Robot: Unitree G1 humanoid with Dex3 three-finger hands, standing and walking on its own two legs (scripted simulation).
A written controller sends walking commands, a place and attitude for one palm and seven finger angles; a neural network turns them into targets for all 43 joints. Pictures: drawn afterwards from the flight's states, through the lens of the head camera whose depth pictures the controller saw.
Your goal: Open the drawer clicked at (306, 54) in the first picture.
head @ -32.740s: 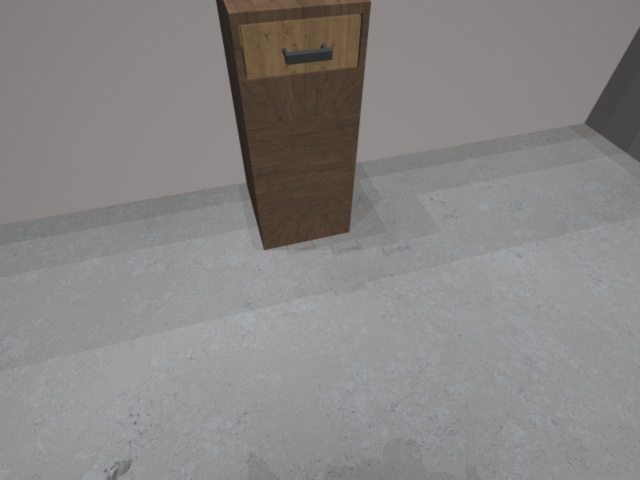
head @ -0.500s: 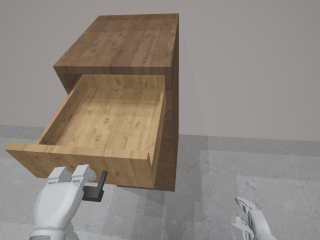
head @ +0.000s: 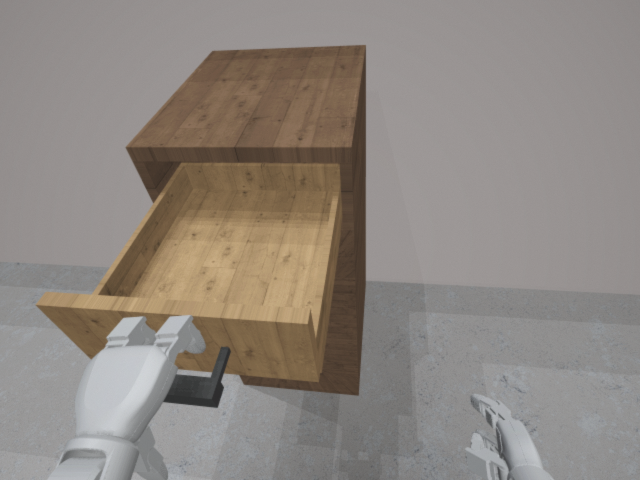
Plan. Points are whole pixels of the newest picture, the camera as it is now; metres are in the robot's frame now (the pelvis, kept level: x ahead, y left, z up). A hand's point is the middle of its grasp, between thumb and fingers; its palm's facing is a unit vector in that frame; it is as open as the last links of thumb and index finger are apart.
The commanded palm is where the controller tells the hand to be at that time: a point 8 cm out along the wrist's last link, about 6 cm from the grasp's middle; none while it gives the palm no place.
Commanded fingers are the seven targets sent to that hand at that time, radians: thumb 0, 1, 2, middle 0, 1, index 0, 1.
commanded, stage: lift the hand off the handle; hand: left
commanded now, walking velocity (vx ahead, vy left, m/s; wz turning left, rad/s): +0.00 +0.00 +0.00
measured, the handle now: (173, 369) +0.22 +0.22 +0.05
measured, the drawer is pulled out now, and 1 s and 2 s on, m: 0.30 0.30 0.30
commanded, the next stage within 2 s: draw the hand back to the body in 0.90 s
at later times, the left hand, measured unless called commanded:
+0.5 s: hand (140, 334) +0.20 +0.21 +0.17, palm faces +0.22 -0.09 -0.97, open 13.7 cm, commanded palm +0.15 +0.21 +0.22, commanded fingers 0.00 -0.50 0.30 -0.30 -1.20 -0.30 -1.20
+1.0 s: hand (128, 308) +0.21 +0.22 +0.19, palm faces +0.13 -0.10 -0.99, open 13.9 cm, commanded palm +0.16 +0.21 +0.26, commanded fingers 0.00 -0.50 0.30 -0.30 -1.20 -0.30 -1.20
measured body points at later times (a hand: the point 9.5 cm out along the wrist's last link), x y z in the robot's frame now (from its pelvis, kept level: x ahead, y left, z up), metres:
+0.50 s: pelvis -0.01 +0.00 +0.02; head -0.04 -0.06 +0.46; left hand +0.18 +0.21 +0.22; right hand +0.24 -0.18 -0.07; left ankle -0.01 +0.08 -0.72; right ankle +0.00 -0.09 -0.72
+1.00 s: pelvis -0.01 -0.01 +0.02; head -0.03 -0.07 +0.47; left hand +0.20 +0.22 +0.24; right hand +0.23 -0.20 -0.07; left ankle -0.01 +0.08 -0.72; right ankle +0.00 -0.09 -0.72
